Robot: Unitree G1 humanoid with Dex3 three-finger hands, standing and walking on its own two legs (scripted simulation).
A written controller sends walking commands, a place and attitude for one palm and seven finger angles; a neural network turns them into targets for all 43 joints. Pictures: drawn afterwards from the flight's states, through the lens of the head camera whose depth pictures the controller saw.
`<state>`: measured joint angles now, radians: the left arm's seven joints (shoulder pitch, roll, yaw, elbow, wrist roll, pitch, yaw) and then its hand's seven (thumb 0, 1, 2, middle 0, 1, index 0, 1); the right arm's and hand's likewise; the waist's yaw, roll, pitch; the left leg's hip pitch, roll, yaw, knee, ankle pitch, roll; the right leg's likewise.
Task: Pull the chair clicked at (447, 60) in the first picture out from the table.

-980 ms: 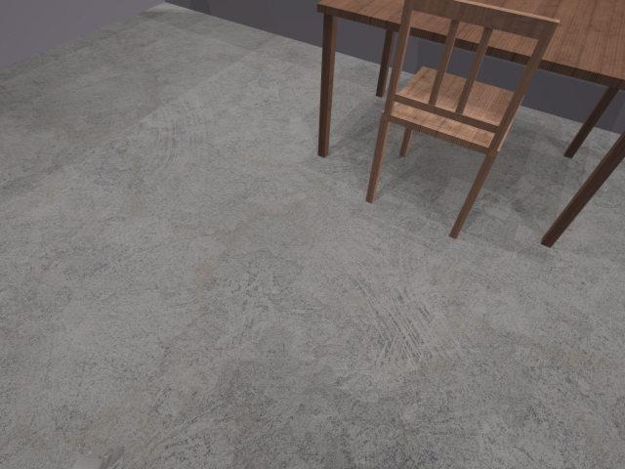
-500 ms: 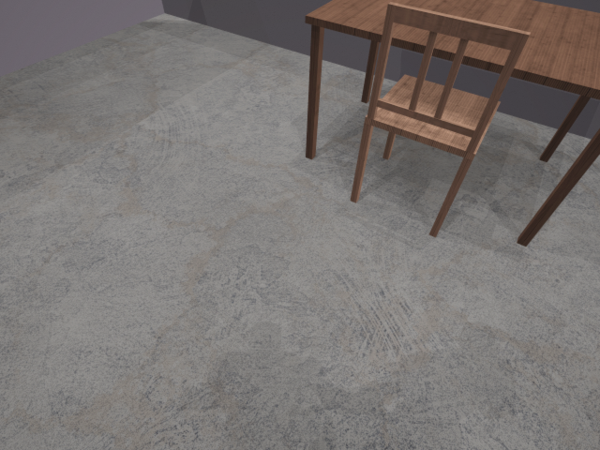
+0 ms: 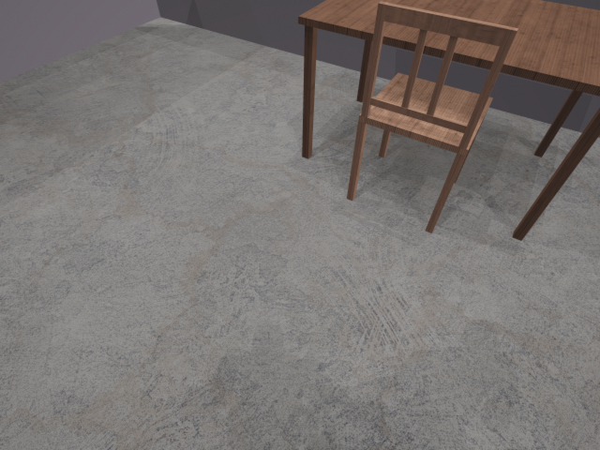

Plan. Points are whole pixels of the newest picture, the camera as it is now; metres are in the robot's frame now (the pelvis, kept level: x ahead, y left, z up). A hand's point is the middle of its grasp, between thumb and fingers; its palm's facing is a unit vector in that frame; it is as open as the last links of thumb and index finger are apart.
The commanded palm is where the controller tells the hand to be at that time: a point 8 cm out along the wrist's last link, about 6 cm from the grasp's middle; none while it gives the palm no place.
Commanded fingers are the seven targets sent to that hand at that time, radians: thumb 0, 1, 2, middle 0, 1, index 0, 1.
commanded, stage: look at it before walking up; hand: left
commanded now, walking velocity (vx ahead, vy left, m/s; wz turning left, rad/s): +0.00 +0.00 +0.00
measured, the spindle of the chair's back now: (414, 70) +1.29 -0.33 -0.09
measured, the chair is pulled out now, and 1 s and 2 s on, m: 0.00 0.00 0.00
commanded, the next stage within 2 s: walk to a spot facing it in 0.56 s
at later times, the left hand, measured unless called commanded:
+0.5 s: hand out of the picture +0.08 +0.25 -0.16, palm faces -0.03 -0.94 -0.33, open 7.4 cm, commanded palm none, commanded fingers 0.00 0.90 0.90 -0.20 -0.30 -0.20 -0.30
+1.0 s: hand out of the picture +0.08 +0.18 -0.18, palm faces -0.11 -0.97 -0.23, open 7.4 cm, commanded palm none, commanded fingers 0.00 0.90 0.90 -0.20 -0.30 -0.20 -0.30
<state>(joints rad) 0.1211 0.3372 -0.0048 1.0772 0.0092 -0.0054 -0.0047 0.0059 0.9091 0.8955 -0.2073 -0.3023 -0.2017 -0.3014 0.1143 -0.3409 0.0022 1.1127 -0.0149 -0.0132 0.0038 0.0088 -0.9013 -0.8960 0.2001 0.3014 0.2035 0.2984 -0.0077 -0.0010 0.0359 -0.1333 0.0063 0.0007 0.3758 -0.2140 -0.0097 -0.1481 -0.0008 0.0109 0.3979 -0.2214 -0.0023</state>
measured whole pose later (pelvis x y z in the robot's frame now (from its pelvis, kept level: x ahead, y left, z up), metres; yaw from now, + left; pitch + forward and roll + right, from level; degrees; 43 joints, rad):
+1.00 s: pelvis +0.05 -0.02 -0.02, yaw -8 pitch -1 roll +0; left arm 0.32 0.22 0.04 1.02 0.03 0.00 -0.04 0.01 0.91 0.90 -0.20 -0.30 -0.20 -0.30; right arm 0.26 -0.25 -0.03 1.05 -0.02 -0.02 0.00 0.01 -0.90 -0.90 0.20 0.30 0.20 0.30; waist 0.01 0.03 0.04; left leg -0.18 0.10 0.11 0.71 -0.47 -0.03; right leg -0.27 0.01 -0.07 0.64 -0.33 -0.04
